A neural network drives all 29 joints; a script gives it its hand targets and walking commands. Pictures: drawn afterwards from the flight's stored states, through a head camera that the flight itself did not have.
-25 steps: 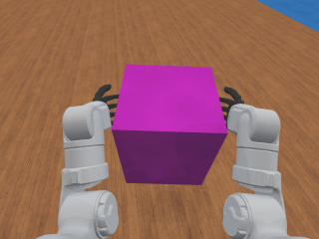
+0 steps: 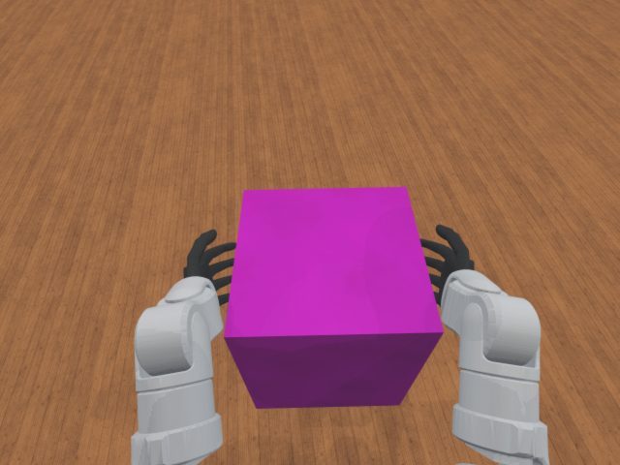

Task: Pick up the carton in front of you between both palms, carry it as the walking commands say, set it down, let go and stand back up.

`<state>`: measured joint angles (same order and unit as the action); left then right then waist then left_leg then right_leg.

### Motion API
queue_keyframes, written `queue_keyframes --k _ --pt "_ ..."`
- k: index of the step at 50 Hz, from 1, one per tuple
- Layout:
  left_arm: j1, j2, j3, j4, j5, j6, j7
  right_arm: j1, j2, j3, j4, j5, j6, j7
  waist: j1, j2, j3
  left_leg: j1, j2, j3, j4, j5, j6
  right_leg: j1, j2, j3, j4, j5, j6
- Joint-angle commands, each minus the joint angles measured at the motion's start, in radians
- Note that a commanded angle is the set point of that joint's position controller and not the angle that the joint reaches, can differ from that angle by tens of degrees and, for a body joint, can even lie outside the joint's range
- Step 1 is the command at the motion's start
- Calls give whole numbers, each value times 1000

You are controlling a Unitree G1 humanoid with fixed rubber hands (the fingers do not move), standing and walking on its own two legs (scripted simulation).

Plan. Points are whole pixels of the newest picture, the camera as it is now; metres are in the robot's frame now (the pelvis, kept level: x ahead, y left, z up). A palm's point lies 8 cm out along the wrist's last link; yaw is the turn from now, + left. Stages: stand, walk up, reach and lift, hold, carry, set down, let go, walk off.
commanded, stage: carry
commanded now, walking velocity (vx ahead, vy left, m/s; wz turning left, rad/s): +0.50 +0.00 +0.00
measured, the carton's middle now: (326, 304) +0.33 +0.00 +0.00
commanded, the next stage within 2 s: none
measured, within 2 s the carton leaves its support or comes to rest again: neither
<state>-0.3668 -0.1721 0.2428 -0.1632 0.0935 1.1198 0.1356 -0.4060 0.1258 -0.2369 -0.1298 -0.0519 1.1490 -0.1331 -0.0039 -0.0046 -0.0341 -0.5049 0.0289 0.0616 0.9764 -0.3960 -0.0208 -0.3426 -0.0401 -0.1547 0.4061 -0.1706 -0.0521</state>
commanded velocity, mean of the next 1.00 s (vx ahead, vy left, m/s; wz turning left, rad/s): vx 0.50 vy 0.00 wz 0.00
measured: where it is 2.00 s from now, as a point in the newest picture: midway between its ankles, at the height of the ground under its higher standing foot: (324, 203)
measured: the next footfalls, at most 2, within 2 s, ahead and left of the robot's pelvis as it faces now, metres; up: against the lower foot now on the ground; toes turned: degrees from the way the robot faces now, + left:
left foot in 0.22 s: +0.29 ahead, +0.12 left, +0.00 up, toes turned +9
right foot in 0.66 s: +0.58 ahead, -0.12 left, +0.00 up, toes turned -14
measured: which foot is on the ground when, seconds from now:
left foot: up 0.00-0.20, down 0.22-0.66, up 0.68-1.00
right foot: down 0.00-0.24, up 0.26-0.64, down 0.66-1.00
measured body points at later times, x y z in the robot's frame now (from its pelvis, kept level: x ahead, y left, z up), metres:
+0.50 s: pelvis +0.30 +0.03 +0.00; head +0.26 +0.04 +0.45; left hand +0.56 +0.16 +0.08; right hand +0.54 -0.14 +0.09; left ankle +0.25 +0.12 -0.74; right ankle +0.40 -0.12 -0.70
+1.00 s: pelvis +0.60 -0.03 +0.00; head +0.59 -0.03 +0.45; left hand +0.85 +0.13 +0.09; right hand +0.85 -0.18 +0.09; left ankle +0.72 +0.12 -0.71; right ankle +0.55 -0.11 -0.74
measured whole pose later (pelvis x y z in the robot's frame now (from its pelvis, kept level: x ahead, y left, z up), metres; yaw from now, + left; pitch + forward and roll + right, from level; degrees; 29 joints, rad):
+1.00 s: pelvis +0.60 -0.03 +0.00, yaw +0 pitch +4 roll +0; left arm -0.01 -0.13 0.05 -0.48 0.06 1.20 0.12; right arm -0.02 0.13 -0.05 -0.50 -0.08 1.23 -0.12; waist 0.02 0.01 -0.13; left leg -0.58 0.12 0.11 0.63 -0.12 -0.02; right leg -0.11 -0.03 -0.23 0.27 -0.22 -0.03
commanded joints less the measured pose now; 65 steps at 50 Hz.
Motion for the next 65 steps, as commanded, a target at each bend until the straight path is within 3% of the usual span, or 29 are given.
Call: queue_keyframes --k 1,7,10,11,12,13,14,16,17,22,28,32,33,34,35,36,38,39,41,44,53,56,57,58,59,60,62,63,65 --pt "-576 -941 -810 -218 -361 -4 -162 -510 1009 804 -178 295 -41 136 23 -128 -502 -130 25 -4 -181 43 -12 554 -256 264 -105 375 -107" --pt "-294 -889 -853 -310 -386 41 -192 -272 934 850 -366 289 1 152 25 -169 -392 53 -16 92 -503 293 4 445 -198 108 -106 383 -52" --pt "-195 -846 -846 -317 -366 80 -197 -154 888 829 -360 287 44 169 11 -88 -389 382 -19 157 -606 306 27 269 -150 17 83 316 0" --pt "-180 -825 -841 -318 -358 93 -198 -110 875 815 -346 281 58 175 -5 -37 -417 564 61 62 -586 241 56 117 -127 -11 222 225 33" --pt "-172 -810 -838 -326 -357 111 -200 -86 848 798 -334 269 67 178 -18 193 -444 688 293 -340 -679 141 154 -105 -38 -30 487 -38 79" --pt "-181 -800 -844 -331 -364 123 -203 -76 851 787 -307 260 72 181 -25 328 -411 811 403 -554 -720 191 255 -366 31 36 641 -335 76" --pt "-203 -810 -856 -332 -368 126 -207 -86 865 788 -319 273 76 186 -24 250 -367 774 407 -525 -711 292 266 -444 -14 110 740 -363 57" --pt "-207 -851 -855 -303 -374 124 -216 -129 905 809 -330 295 78 196 -17 59 -332 645 361 -382 -728 323 217 -430 -79 151 722 -269 49" --pt "-206 -870 -853 -299 -375 118 -218 -159 922 824 -344 309 75 200 -13 41 -314 580 338 -302 -765 288 184 -393 -102 152 646 -213 55" --pt "-164 -899 -859 -324 -353 92 -203 -175 927 865 -393 356 56 213 -12 119 -260 454 252 -84 -862 170 154 -286 -82 66 346 -5 90" --pt "-122 -809 -855 -385 -349 102 -184 -117 847 862 -429 340 66 201 -13 142 -185 465 221 25 -827 313 118 -185 -55 2 124 160 67" --pt "-92 -738 -829 -354 -348 119 -180 -97 782 838 -408 307 88 182 4 117 -210 452 175 121 -566 521 74 70 23 -106 35 44 45" --pt "-86 -729 -817 -339 -344 123 -180 -79 767 833 -394 300 93 178 14 70 -273 355 148 155 -385 537 46 268 4 -75 45 -16 39" --pt "-73 -716 -805 -318 -335 125 -180 -87 752 832 -396 300 101 176 32 -100 -341 149 77 157 -120 373 -5 449 -202 265 -47 -177 -29" --pt "-72 -725 -800 -299 -338 121 -182 -102 761 841 -417 306 106 174 32 -346 -383 -121 -35 105 120 -16 -34 626 -381 617 -163 -172 -145" --pt "-57 -759 -805 -294 -347 117 -188 -109 783 853 -408 309 106 178 28 -303 -372 -211 -4 -12 262 -98 -2 592 -396 640 -182 -44 -165" --pt "-91 -849 -826 -316 -356 101 -202 -120 871 868 -387 324 88 193 20 -93 -369 -213 83 -67 276 -7 35 480 -357 471 -152 39 -130" --pt "-126 -885 -844 -331 -369 90 -208 -122 913 875 -388 329 75 200 16 -44 -345 -184 114 -77 199 52 36 402 -335 399 -181 -6 -99" --pt "-167 -919 -871 -363 -390 71 -218 -136 958 885 -401 327 51 204 14 -77 -334 -105 109 -39 67 108 27 305 -297 275 -232 -98 -67" --pt "-166 -906 -890 -404 -408 57 -225 -122 959 885 -434 311 28 196 13 -114 -300 -96 103 9 -133 169 4 287 -278 189 -288 -126 -88" --pt "-64 -751 -854 -411 -359 108 -192 -46 793 852 -457 304 79 177 24 -130 -189 -26 53 136 -480 332 21 386 -220 36 -204 173 -47" --pt "-68 -726 -845 -381 -346 127 -184 -35 759 821 -415 300 98 180 5 -91 -219 269 -8 224 -565 261 38 296 -168 -56 39 265 -3" --pt "-79 -717 -842 -374 -341 132 -182 -21 757 808 -395 298 102 182 -14 -36 -274 485 55 127 -559 199 56 158 -136 -83 224 233 30" --pt "-94 -720 -845 -388 -350 140 -182 -29 748 799 -386 293 100 184 -29 207 -351 686 301 -308 -668 42 167 -111 -38 -75 528 40 85" --pt "-114 -729 -855 -390 -358 142 -185 -26 776 798 -359 290 95 186 -25 350 -357 796 413 -553 -771 124 244 -342 45 3 714 -309 91" --pt "-129 -769 -870 -379 -365 136 -192 -33 815 807 -376 307 89 192 -20 258 -341 765 413 -483 -750 256 249 -399 -15 103 832 -330 65" --pt "-145 -859 -884 -360 -374 113 -207 -84 905 834 -396 322 69 205 -13 70 -341 642 368 -323 -747 282 191 -377 -94 152 801 -213 39" --pt "-156 -895 -888 -358 -375 99 -212 -124 937 849 -412 333 56 211 -8 44 -324 575 344 -244 -775 261 154 -337 -115 157 727 -153 40" --pt "-157 -938 -904 -369 -376 75 -213 -140 963 870 -434 352 36 221 -9 101 -313 531 306 -136 -817 222 132 -301 -101 111 638 -79 51"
